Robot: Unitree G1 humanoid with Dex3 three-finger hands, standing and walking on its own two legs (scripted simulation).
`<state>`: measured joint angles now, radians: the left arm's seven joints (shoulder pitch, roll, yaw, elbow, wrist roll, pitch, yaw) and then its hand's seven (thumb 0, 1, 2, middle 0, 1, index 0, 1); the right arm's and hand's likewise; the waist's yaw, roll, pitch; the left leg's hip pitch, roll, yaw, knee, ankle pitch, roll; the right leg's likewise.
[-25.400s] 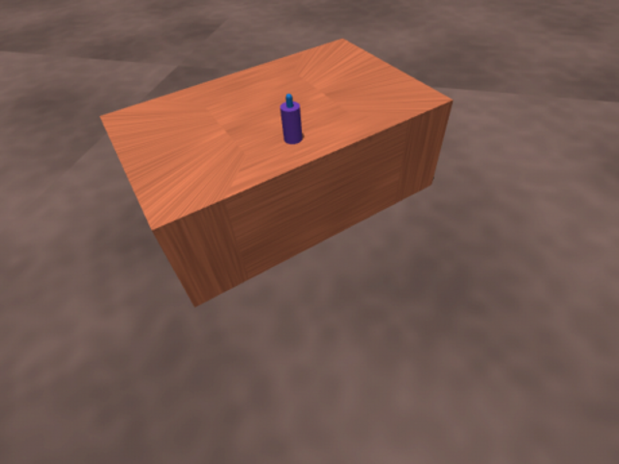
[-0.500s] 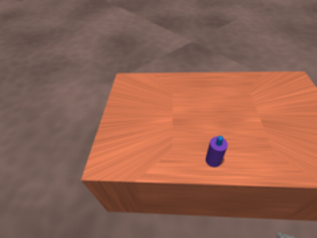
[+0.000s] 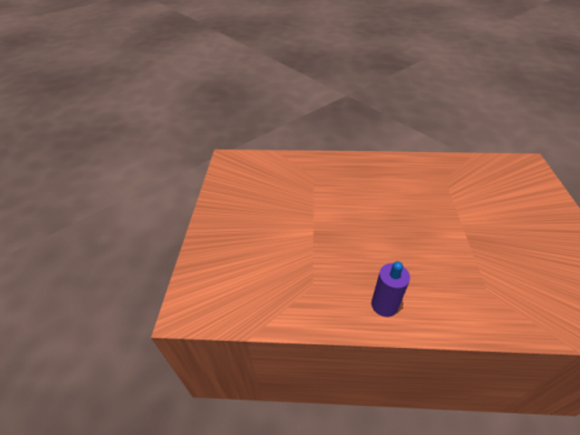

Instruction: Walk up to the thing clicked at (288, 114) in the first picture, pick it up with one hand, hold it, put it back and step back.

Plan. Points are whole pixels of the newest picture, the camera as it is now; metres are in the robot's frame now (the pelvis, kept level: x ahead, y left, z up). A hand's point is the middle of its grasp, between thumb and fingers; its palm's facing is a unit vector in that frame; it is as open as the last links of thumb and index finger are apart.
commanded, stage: stand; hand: right
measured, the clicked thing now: (391, 285) +0.49 -0.19 -0.24
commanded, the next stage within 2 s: step back in 1.60 s
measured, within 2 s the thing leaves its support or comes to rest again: neither
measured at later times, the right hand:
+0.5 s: hand out of the picture +0.06 -0.24 -0.15, palm faces -0.03 +0.94 -0.35, open 7.4 cm
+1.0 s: hand out of the picture +0.09 -0.24 -0.15, palm faces -0.03 +0.93 -0.36, open 7.4 cm
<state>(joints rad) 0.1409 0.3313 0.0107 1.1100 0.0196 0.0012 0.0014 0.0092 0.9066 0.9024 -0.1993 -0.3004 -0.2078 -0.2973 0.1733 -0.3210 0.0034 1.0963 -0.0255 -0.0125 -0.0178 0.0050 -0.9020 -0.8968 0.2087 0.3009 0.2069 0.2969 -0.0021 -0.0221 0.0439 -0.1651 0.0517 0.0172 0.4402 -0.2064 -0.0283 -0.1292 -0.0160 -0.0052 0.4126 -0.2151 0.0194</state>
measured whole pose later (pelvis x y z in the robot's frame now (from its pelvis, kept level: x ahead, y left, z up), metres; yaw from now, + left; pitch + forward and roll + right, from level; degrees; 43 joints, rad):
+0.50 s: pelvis +0.00 +0.01 +0.00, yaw +0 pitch -3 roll +0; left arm 0.15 0.34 0.00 1.17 0.02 0.00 0.00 0.01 0.91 0.90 -0.20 -0.30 -0.21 -0.30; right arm 0.13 -0.33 0.00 1.15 -0.02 -0.01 0.00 0.00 -0.90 -0.90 0.21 0.30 0.21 0.30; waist 0.00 -0.01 0.05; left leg -0.15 0.03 0.02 0.37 -0.17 -0.01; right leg -0.11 -0.04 0.00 0.35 -0.18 0.04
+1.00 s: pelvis +0.02 +0.02 +0.01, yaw +0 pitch -3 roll +0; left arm 0.11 0.35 0.01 1.15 0.02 0.00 0.00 0.01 0.91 0.90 -0.20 -0.30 -0.21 -0.30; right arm 0.11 -0.34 0.00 1.15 -0.01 -0.01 -0.01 0.00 -0.90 -0.90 0.21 0.30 0.21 0.30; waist 0.00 -0.02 0.05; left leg -0.12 0.02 0.03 0.35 -0.18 0.00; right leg -0.08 -0.05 0.00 0.32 -0.19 0.05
